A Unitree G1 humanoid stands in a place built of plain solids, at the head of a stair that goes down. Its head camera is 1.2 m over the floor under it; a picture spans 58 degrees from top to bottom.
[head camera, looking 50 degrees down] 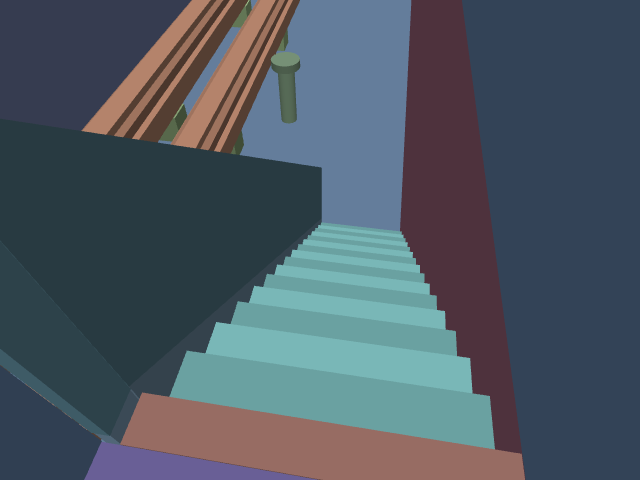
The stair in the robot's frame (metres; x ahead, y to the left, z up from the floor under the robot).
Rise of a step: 0.19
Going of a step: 0.22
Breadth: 1.03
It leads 9 degrees to the right of straight ahead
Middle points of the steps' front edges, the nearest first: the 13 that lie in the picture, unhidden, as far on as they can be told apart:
0.37 -0.01 0.00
0.59 -0.04 -0.19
0.81 -0.08 -0.39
1.03 -0.11 -0.58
1.25 -0.15 -0.77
1.47 -0.18 -0.97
1.69 -0.21 -1.16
1.91 -0.25 -1.35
2.13 -0.28 -1.55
2.35 -0.32 -1.74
2.57 -0.35 -1.94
2.79 -0.39 -2.13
3.00 -0.42 -2.32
